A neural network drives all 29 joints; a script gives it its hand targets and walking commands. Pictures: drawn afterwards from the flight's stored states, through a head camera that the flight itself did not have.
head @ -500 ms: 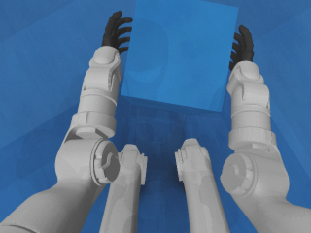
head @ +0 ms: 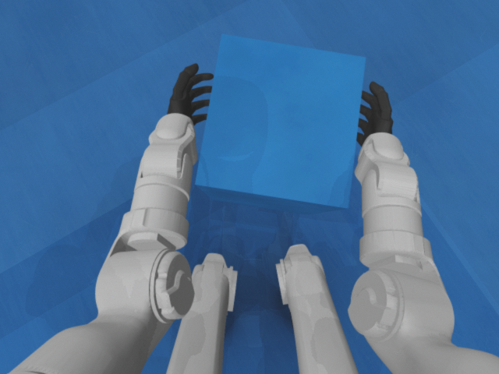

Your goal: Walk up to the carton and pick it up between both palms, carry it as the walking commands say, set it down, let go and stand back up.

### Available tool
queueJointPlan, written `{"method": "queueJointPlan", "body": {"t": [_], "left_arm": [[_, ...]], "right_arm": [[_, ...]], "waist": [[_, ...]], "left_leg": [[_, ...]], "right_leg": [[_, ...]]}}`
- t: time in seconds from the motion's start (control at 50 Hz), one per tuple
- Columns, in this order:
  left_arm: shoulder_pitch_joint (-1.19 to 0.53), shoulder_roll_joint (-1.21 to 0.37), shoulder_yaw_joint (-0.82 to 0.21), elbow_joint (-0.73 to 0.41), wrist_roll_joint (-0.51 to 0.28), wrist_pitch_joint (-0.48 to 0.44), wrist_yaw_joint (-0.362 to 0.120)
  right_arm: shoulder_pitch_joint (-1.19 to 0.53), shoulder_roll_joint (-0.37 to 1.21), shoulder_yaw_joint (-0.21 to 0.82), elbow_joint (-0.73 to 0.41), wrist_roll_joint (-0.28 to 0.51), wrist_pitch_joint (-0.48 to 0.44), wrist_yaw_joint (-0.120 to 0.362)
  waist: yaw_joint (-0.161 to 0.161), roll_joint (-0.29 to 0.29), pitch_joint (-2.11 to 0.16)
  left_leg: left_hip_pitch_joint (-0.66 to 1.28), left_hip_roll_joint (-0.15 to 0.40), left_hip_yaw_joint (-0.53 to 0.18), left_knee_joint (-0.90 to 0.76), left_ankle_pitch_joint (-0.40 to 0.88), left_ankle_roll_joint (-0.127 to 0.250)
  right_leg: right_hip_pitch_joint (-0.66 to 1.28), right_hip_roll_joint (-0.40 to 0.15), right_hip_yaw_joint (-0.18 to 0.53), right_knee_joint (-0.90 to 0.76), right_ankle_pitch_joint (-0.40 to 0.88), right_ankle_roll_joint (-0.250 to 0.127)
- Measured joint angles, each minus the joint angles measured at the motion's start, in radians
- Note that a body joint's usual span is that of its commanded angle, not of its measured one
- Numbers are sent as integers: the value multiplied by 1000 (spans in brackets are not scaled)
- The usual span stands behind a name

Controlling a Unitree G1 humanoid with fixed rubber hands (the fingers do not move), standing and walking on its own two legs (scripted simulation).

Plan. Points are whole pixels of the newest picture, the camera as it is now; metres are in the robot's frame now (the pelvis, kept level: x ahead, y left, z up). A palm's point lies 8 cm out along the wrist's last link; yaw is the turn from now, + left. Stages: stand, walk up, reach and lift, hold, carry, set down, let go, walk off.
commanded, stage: reach and lift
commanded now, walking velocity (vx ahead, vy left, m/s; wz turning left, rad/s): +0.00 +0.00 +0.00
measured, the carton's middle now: (273, 143) +0.48 -0.05 -0.14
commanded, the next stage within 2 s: none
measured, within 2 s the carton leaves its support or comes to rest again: neither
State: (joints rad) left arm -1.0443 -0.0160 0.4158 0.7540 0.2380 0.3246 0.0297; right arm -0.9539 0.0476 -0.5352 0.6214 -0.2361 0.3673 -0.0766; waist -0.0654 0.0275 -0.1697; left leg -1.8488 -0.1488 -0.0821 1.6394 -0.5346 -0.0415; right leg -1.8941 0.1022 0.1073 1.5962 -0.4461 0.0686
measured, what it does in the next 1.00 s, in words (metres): rises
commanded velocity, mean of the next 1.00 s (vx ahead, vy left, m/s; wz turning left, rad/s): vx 0.00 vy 0.00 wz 0.00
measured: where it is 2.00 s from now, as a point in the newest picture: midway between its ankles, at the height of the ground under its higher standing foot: (256, 319)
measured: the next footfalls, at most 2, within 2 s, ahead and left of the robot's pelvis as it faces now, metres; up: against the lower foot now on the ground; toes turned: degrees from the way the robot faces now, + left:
none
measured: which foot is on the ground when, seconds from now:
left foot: down 0.00-1.00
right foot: down 0.00-1.00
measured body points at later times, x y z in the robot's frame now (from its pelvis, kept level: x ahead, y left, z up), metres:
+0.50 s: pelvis +0.02 +0.00 +0.06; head +0.23 -0.01 +0.46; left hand +0.49 +0.09 +0.01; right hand +0.45 -0.20 +0.00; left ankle +0.08 +0.12 -0.50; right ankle +0.11 -0.13 -0.50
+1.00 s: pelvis +0.05 +0.00 +0.13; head +0.21 -0.01 +0.55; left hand +0.47 +0.10 +0.08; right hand +0.43 -0.19 +0.08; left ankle +0.08 +0.12 -0.50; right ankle +0.11 -0.13 -0.50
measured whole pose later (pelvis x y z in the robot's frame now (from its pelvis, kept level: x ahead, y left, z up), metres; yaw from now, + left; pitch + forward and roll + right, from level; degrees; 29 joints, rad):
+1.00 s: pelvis +0.05 +0.00 +0.13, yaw -1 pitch +31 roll +0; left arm -0.68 -0.11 0.37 0.67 0.25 0.27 0.01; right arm -0.61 0.14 -0.48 0.55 -0.25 0.32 -0.06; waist -0.07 0.03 -0.19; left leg -1.23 -0.12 -0.12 1.13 -0.44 -0.02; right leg -1.27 0.09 0.13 1.10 -0.37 0.04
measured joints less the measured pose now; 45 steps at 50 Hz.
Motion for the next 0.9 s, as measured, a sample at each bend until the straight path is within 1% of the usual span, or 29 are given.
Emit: {"method": "queueJointPlan", "body": {"t": [0.48,0.72,0.9], "left_arm": [[158,-46,-19,-23,2,-20,2],[253,-69,-34,-46,-1,-39,1],[323,-85,-38,-70,6,-50,-8]], "right_arm": [[152,36,21,-16,-2,-20,8],[238,57,39,-35,-1,-33,12],[300,79,50,-56,-10,-42,15]], "waist": [[-6,4,-40],[-4,2,-41],[-2,-2,-31]], "left_leg": [[254,4,-17,-200,27,17],[415,12,-28,-331,50,21],[545,20,-36,-444,77,23]], "right_leg": [[260,-6,14,-199,17,-4],[418,-9,20,-324,37,-13],[547,-12,24,-432,60,-21]]}}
